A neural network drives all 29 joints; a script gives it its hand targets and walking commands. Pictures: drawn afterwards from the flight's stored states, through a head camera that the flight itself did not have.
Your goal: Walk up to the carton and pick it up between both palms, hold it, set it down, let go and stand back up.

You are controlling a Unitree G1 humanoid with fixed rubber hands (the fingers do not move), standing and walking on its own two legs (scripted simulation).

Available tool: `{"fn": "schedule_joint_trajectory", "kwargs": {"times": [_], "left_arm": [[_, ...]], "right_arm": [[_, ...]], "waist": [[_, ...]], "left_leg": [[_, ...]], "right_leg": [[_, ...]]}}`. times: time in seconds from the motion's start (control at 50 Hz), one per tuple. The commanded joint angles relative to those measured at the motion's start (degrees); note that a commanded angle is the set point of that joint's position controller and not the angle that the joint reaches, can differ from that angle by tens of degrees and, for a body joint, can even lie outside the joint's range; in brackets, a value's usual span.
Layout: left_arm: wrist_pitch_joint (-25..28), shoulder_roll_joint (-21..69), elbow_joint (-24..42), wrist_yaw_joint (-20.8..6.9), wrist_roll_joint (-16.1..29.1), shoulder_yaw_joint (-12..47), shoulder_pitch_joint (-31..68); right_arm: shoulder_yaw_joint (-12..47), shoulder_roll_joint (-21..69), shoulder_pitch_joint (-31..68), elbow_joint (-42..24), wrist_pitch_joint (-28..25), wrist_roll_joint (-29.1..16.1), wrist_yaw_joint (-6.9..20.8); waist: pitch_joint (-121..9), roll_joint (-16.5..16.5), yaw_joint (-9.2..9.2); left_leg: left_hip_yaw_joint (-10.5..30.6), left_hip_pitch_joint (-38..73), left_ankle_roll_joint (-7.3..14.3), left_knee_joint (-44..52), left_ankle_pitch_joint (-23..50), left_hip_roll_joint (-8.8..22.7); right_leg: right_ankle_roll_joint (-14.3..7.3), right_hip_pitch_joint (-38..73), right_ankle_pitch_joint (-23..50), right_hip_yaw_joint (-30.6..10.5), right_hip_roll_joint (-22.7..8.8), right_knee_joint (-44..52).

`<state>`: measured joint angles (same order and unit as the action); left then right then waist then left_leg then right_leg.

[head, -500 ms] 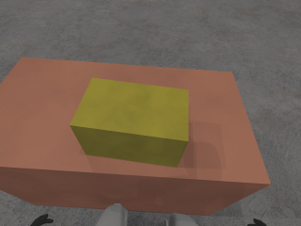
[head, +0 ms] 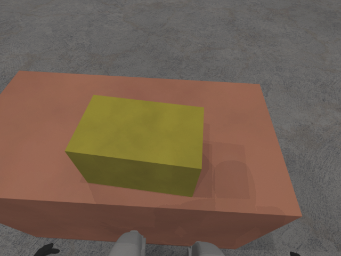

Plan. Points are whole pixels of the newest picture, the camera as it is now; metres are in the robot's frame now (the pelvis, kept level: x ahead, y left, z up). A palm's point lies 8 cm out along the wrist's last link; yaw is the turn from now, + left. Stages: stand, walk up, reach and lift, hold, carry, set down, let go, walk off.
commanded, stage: walk up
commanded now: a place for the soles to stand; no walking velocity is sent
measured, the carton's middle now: (143, 146) +0.37 +0.08 -0.01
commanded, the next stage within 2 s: none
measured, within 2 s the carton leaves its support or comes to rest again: neither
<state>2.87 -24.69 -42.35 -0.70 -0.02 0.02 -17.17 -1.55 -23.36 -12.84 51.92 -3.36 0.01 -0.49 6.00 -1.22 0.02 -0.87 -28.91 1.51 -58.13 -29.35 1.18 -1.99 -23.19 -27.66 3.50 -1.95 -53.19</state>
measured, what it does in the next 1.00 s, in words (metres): steps on the spot: left foot, then left foot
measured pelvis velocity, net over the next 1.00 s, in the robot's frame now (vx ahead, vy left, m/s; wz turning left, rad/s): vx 0.01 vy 0.00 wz -0.02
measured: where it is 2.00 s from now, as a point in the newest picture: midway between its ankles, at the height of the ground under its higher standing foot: outside the picture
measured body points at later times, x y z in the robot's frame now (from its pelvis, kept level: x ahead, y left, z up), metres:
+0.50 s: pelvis +0.01 +0.00 +0.00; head +0.06 +0.00 +0.45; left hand +0.09 +0.32 -0.10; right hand +0.10 -0.32 -0.11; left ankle +0.02 +0.14 -0.67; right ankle +0.02 -0.10 -0.69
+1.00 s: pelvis +0.01 +0.00 +0.00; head +0.04 +0.00 +0.45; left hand +0.11 +0.31 -0.10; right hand +0.08 -0.32 -0.12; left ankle +0.00 +0.14 -0.66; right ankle +0.02 -0.10 -0.69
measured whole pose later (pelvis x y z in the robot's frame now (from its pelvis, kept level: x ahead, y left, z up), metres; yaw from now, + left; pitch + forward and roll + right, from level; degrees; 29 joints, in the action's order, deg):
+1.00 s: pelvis +0.01 +0.00 +0.00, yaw -1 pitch -3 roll +1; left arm 3.3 -24.1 -42.4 -0.6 0.0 0.0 -16.7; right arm -1.6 -23.4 -13.2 52.1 -2.6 0.0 -0.5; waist 6.1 -0.6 0.0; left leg -1.1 -25.6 1.0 -63.6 -31.5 1.6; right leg -2.0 -23.6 -27.5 4.5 -3.4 -53.8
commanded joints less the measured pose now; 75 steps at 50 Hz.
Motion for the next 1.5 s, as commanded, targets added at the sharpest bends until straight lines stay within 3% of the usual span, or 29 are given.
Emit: {"fn": "schedule_joint_trajectory", "kwargs": {"times": [0.0, 0.04, 0.06, 0.08, 0.26, 0.3, 0.36, 0.46, 0.52, 0.54, 0.56, 0.58, 0.66, 0.8, 0.82, 0.84, 0.86, 0.9, 1.02, 1.08, 1.12, 1.14, 1.22, 1.34, 1.38, 1.4, 1.42, 1.44, 1.48], "left_arm": [[0.87, -16.57, 0.88, 0.81, -1.51, -6.96, 1.17], [0.28, -10.55, 2.73, 0.31, -0.79, -5.57, 6.14], [0.24, -6.27, 3.66, 0.46, -0.43, -4.78, 4.81], [-0.44, -12.76, 2.82, 1.11, -1.30, -6.41, 5.98], [1.51, -11.18, -2.52, 0.63, -1.48, -7.19, -5.80], [2.95, -19.29, -3.89, 1.70, -2.36, -9.15, -11.27], [2.58, -19.41, -2.97, 2.29, -1.60, -8.11, -5.81], [1.45, -17.10, -0.82, 1.75, -1.31, -7.65, -5.95], [0.81, -14.52, 1.53, 1.15, -0.66, -6.32, 2.55], [0.84, -10.79, 2.74, 0.93, -0.08, -4.98, 5.98], [0.80, -5.22, 4.06, 0.96, 0.08, -3.88, 6.79], [0.10, -11.18, 3.50, 1.68, -0.79, -5.49, 8.32], [0.42, -10.99, 1.92, 1.14, -0.70, -5.83, 2.89], [1.65, -11.34, -1.64, 1.01, -1.17, -6.73, -3.61], [2.18, -13.16, -3.22, 1.42, -2.06, -7.75, -8.55], [2.84, -19.10, -3.59, 1.87, -2.59, -8.73, -9.74], [2.49, -21.92, -2.94, 1.52, -1.67, -9.06, -6.87], [2.34, -20.30, -2.69, 1.73, -1.30, -8.66, -5.02], [1.53, -17.60, -0.52, 1.18, -1.59, -7.86, -4.55], [0.65, -13.07, 3.14, 0.70, -0.31, -6.20, 7.62], [0.03, -8.44, 5.62, 0.81, -0.94, -5.26, 10.44], [-1.01, -13.37, 4.48, 1.28, -1.83, -6.17, 12.45], [-0.68, -12.08, 1.55, 0.06, -1.14, -6.91, 4.12], [0.65, -12.36, -0.49, 0.06, -1.44, -7.11, -0.66], [1.60, -15.01, -4.23, 0.91, -2.15, -8.51, -10.50], [2.32, -21.10, -4.00, 1.10, -2.37, -9.29, -11.85], [1.68, -22.63, -2.54, 0.90, -1.47, -9.78, -6.37], [1.46, -21.14, -1.69, 1.03, -1.39, -9.02, -3.16], [1.84, -19.01, -1.80, 1.35, -1.82, -8.49, -2.23]], "right_arm": [[-5.70, -12.27, -1.18, -4.17, -3.17, 0.51, -0.30], [-6.95, -15.51, -12.92, -0.32, -3.59, 1.94, -1.25], [-8.30, -23.05, -15.11, -1.07, -4.06, 2.73, -1.60], [-8.86, -24.75, -11.60, -1.18, -3.90, 1.56, -1.64], [-6.02, -17.08, 0.18, -5.21, -0.99, 1.03, -0.31], [-2.97, -7.47, 2.81, -7.34, -0.34, 0.52, -0.06], [-4.63, -14.80, 6.02, -6.14, -0.41, -0.16, -0.60], [-5.08, -12.61, 3.46, -5.93, -2.19, 0.44, -0.23], [-5.83, -12.27, -4.76, -3.39, -3.30, 0.89, -0.83], [-6.94, -15.28, -11.47, -0.45, -3.75, 1.70, -1.48], [-8.21, -21.85, -13.25, -1.51, -4.02, 2.61, -1.81], [-8.75, -25.56, -12.28, -1.55, -3.78, 1.11, -1.77], [-6.63, -18.68, -6.40, -2.59, -2.92, 1.08, -1.62], [-5.71, -17.48, 2.42, -5.32, -1.34, 0.67, -0.66], [-4.62, -13.29, 4.08, -6.29, -0.67, 0.81, -0.46], [-2.70, -6.93, 6.64, -8.09, -0.74, 0.10, -0.42], [-4.48, -13.36, 9.30, -7.33, -0.07, 0.26, -1.64], [-4.72, -15.86, 5.51, -6.12, -0.91, -0.14, -0.80], [-5.20, -12.51, 1.36, -5.29, -2.83, -0.04, -0.36], [-6.03, -13.09, -10.71, -1.00, -3.95, 1.08, -1.28], [-8.73, -25.73, -15.47, -0.08, -4.44, 2.04, -2.10], [-8.91, -27.01, -12.29, -0.10, -4.26, 0.96, -1.86], [-6.72, -20.05, -6.59, -2.15, -3.57, 1.14, -1.83], [-6.56, -19.98, -0.86, -3.88, -2.07, 1.15, -0.92], [-4.48, -13.68, 4.54, -5.52, -1.00, 0.68, -0.67], [-3.14, -8.87, 6.67, -6.81, -0.75, 0.25, -0.86], [-4.47, -14.42, 7.96, -6.57, -0.47, 0.41, -1.93], [-4.93, -16.41, 6.85, -6.38, -0.81, 0.09, -1.66], [-4.95, -15.80, 0.12, -3.31, -1.23, 0.20, -0.82]], "waist": [[-4.80, -8.09, -0.16], [-9.88, 2.59, -6.69], [-10.59, 16.60, -7.36], [-9.02, 8.98, -6.06], [-8.46, 4.62, 2.50], [-5.87, -15.88, 5.51], [-3.77, -3.28, 3.96], [-8.36, -9.91, 2.93], [-8.87, -8.19, -3.04], [-10.65, 4.16, -6.62], [-9.85, 16.95, -7.39], [-9.02, 10.90, -7.17], [-5.52, 9.22, -2.97], [-6.60, 5.73, 3.03], [-7.10, -0.75, 6.00], [-3.67, -15.66, 6.85], [-1.26, -10.96, 7.05], [-1.75, -3.75, 3.37], [-4.89, -13.14, 3.56], [-7.50, -4.38, -5.17], [-6.23, 14.66, -7.67], [-3.65, 5.36, -6.48], [-2.56, 7.81, -1.93], [-5.09, 7.23, 1.19], [-6.00, -4.39, 7.10], [-0.60, -18.60, 8.19], [0.88, -11.61, 7.61], [2.39, -2.47, 4.86], [2.45, -7.44, 2.11]], "left_leg": [[-2.76, 4.08, 1.81, 14.62, 5.53, 0.23], [9.21, 25.38, 4.47, 26.23, 2.25, 2.83], [42.10, 29.67, 10.94, 39.32, -8.38, 18.81], [47.66, 28.20, 17.70, 38.79, -6.39, 23.18], [21.00, 5.33, 10.59, 20.06, 8.98, 13.65], [-1.38, -21.55, 0.41, -8.51, 0.34, -3.11], [3.37, -18.95, -0.36, -8.46, -3.00, 0.16], [-0.66, -9.89, 0.80, 4.72, -7.78, 0.10], [-2.08, 11.87, 2.41, 20.91, 6.41, -1.11], [5.99, 24.81, 4.12, 26.60, 6.53, 1.81], [34.96, 31.07, 9.43, 36.35, 3.16, 16.07], [45.47, 28.79, 15.25, 37.05, 7.96, 23.39], [26.74, 23.55, 14.29, 25.85, 38.80, 17.57], [17.39, 3.58, 10.23, 18.43, 21.40, 13.30], [8.74, -7.92, 5.78, 4.58, 18.68, 7.36], [-1.61, -23.41, 0.63, -9.94, 2.83, -2.89], [5.76, -23.21, 0.23, -10.79, -4.65, -0.84], [2.31, -18.28, 0.04, -10.33, -2.61, 0.49], [-1.73, -7.09, 0.75, 5.12, -5.43, 0.78], [-2.04, 16.93, 2.14, 20.89, 10.98, -2.43], [46.82, 27.30, 13.70, 39.17, 5.58, 21.48], [48.39, 22.88, 17.32, 38.26, 2.93, 23.36], [30.00, 19.59, 14.35, 30.48, 19.69, 17.01], [24.51, 9.09, 13.41, 24.44, 13.30, 15.51], [8.84, -13.42, 5.06, 2.50, 7.85, 5.22], [-2.06, -28.63, 0.74, -12.07, -2.31, -4.74], [6.88, -26.91, 0.82, -12.87, -3.10, -1.06], [5.70, -23.55, 0.49, -13.88, -1.46, 0.00], [2.71, -19.55, 0.18, -10.81, 1.66, 1.37]], "right_leg": [[-11.04, 4.69, 19.44, -19.18, -14.35, 19.20], [-4.94, -12.55, 14.36, -6.91, -6.42, -1.49], [-0.51, -25.65, 3.36, -1.99, 3.29, -14.86], [-0.12, -24.64, -8.61, -8.63, 1.54, -14.75], [-1.69, 5.45, -1.11, -4.23, -0.36, 16.94], [-2.91, 22.22, 2.58, -35.36, -15.78, 35.10], [-10.49, 19.55, 16.95, -36.58, -20.88, 30.63], [-14.51, 20.43, 33.89, -25.28, -17.51, 21.03], [-9.79, 4.06, 29.99, -14.47, -13.04, 11.75], [-5.84, -8.73, 27.77, -7.28, -8.19, -2.82], [-1.36, -24.39, 12.65, -1.89, 1.31, -16.59], [-0.32, -25.78, -6.65, -8.26, 1.73, -15.12], [-0.02, -17.37, -9.43, -4.97, -2.29, -7.51], [-2.76, 8.43, 1.67, -2.35, -0.78, 16.61], [-3.67, 19.47, -2.57, -11.53, -3.39, 25.42], [-6.76, 21.19, -4.61, -36.12, -17.99, 36.26], [-12.43, 14.73, -5.91, -43.58, -24.49, 38.51], [-12.34, 16.74, 5.19, -35.84, -22.00, 32.61], [-13.83, 15.51, 29.02, -22.07, -18.56, 23.18], [-7.82, -2.27, 26.03, -10.31, -11.68, 7.57], [-0.23, -27.63, -5.20, -2.29, 2.25, -14.73], [0.32, -27.04, -10.13, -8.45, -1.57, -15.99], [0.08, -18.13, -6.27, -5.97, -3.13, -10.59], [-1.46, -1.96, -4.56, -3.20, -1.90, 7.70], [-3.33, 21.12, -7.01, -13.80, -4.66, 26.55], [-5.30, 19.97, -15.19, -38.87, -19.72, 40.38], [-10.25, 13.11, -18.79, -44.19, -25.75, 42.23], [-10.95, 9.62, -18.59, -40.78, -23.78, 40.85], [-9.79, 13.08, -1.50, -31.88, -19.70, 34.23]]}}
